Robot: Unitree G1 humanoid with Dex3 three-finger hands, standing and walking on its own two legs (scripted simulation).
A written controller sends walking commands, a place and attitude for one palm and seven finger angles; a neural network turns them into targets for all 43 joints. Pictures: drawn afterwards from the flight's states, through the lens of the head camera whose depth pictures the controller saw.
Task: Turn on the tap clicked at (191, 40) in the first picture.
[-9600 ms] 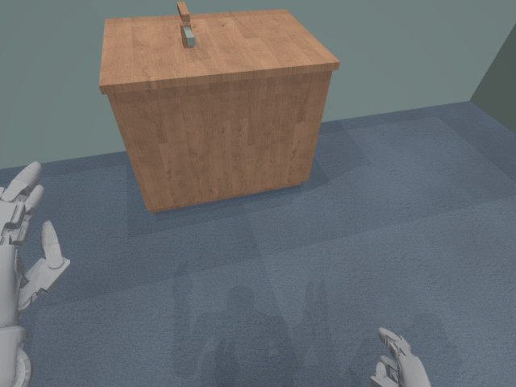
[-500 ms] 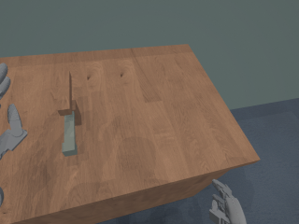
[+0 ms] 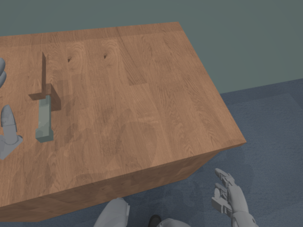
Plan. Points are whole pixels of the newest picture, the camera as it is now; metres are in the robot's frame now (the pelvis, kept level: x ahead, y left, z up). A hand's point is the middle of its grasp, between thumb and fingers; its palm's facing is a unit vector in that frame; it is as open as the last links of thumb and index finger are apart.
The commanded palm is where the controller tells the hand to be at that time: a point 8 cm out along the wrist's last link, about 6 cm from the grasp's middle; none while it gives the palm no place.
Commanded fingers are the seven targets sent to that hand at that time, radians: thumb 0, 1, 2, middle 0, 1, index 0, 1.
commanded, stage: shuffle to correct the standing spot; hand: left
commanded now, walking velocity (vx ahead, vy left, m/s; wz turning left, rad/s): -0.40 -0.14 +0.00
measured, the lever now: (44, 134) +0.28 +0.29 +0.04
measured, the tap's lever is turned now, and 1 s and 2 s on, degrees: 0 0 0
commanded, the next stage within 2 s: none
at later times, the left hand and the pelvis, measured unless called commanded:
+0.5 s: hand out of the picture +0.09 +0.20 +0.17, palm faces +0.35 -0.81 -0.47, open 7.4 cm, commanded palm +0.02 +0.25 +0.18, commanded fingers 0.00 0.90 0.90 -0.20 -0.30 -0.20 -0.30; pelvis -0.13 -0.03 -0.03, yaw +1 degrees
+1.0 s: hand out of the picture -0.02 +0.16 +0.17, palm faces +0.42 -0.77 -0.47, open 7.4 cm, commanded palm -0.08 +0.20 +0.18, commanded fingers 0.00 0.90 0.90 -0.20 -0.30 -0.20 -0.30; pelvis -0.22 -0.09 -0.04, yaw +4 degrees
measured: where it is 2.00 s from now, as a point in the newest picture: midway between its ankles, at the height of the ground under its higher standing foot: outside the picture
